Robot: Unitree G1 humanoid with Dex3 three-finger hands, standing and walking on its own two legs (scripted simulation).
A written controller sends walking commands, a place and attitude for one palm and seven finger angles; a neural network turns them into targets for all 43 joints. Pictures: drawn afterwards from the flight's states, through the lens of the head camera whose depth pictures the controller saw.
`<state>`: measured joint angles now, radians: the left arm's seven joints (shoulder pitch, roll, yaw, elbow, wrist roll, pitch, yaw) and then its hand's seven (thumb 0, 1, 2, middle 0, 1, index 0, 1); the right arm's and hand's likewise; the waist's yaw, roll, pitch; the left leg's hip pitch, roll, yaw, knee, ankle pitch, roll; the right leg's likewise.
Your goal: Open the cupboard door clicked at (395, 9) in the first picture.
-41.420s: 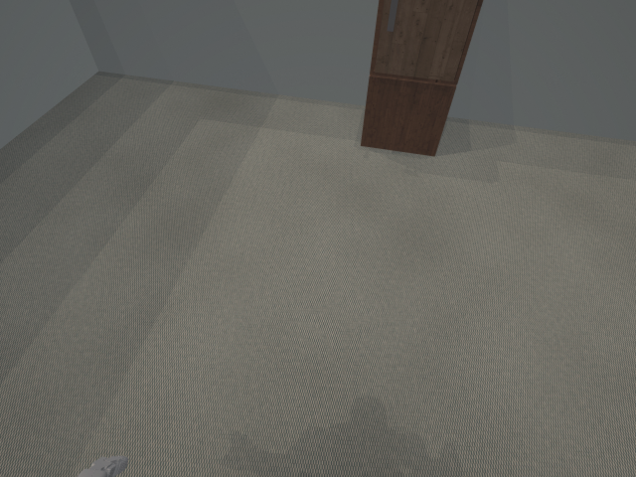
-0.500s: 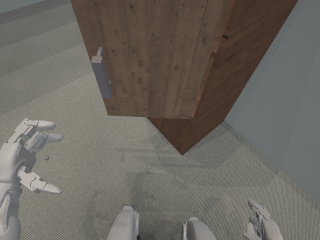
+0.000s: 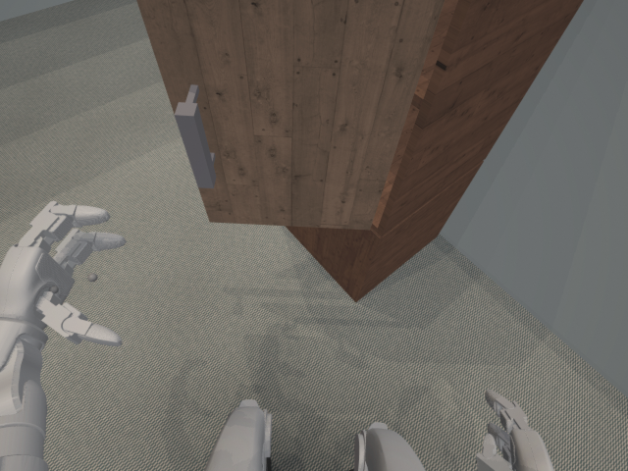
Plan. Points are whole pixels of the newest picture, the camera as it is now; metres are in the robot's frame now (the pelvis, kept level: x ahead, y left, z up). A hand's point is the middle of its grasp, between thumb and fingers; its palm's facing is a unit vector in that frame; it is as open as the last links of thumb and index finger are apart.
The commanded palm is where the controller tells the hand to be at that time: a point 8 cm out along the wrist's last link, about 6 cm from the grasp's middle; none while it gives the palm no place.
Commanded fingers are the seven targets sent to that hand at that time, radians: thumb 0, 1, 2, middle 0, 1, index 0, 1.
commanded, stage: move the hooked fingers beside the handle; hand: left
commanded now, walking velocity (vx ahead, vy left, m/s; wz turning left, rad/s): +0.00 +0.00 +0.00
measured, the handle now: (200, 139) +0.56 +0.21 +0.03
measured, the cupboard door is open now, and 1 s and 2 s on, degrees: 49 49 49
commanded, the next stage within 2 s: none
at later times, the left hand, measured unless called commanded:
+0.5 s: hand (115, 227) +0.39 +0.28 +0.05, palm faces +0.02 -1.00 -0.01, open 14.0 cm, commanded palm +0.38 +0.32 +0.05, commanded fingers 0.00 -0.50 0.30 -0.30 -1.20 -0.30 -1.20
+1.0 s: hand (139, 186) +0.46 +0.27 +0.04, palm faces +0.02 -1.00 -0.02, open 14.0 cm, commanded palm +0.45 +0.32 +0.04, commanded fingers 0.00 -0.50 0.30 -0.30 -1.20 -0.30 -1.20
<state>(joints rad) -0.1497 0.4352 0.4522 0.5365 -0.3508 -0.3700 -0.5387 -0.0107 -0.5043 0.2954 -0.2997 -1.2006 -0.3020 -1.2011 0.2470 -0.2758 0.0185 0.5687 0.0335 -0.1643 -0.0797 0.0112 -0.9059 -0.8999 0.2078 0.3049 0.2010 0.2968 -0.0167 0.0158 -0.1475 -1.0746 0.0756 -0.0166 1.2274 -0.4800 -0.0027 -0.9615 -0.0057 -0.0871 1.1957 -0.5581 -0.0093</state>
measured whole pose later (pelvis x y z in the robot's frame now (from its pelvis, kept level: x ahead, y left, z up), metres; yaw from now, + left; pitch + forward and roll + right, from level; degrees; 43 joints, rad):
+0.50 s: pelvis +0.00 +0.01 +0.00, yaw -1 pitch +21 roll -4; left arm -0.42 0.48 0.46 0.79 -0.26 -0.39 -0.48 -0.01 -0.50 0.30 -0.30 -1.20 -0.30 -1.20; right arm 0.30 -0.27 0.02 0.60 0.02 -0.09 -0.06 0.01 -0.91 -0.90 0.21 0.30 0.20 0.30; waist -0.06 0.01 -0.15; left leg -1.12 0.07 0.01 1.22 -0.47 0.02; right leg -1.01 -0.01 -0.06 1.18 -0.54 0.01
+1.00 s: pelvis -0.01 +0.01 -0.02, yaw -2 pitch +24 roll -4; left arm -0.74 0.61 0.50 1.09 -0.17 -0.42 -0.46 -0.01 -0.50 0.30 -0.30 -1.20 -0.30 -1.20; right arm 0.31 -0.29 0.03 0.63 0.01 0.00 -0.05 0.01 -0.91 -0.90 0.21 0.30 0.20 0.30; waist -0.12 0.01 -0.13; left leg -1.24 0.09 -0.01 1.29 -0.48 0.01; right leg -1.13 0.01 -0.07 1.25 -0.55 0.00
